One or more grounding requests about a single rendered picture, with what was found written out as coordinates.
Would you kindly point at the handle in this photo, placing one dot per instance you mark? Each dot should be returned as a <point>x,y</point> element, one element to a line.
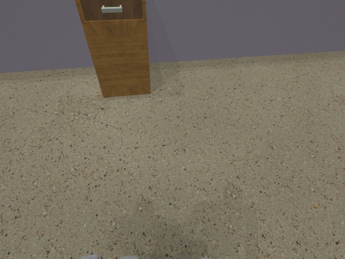
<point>111,9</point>

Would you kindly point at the cabinet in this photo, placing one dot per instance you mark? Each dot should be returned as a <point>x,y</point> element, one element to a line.
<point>119,51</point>

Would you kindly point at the drawer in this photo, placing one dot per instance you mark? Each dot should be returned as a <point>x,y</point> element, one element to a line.
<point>131,9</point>

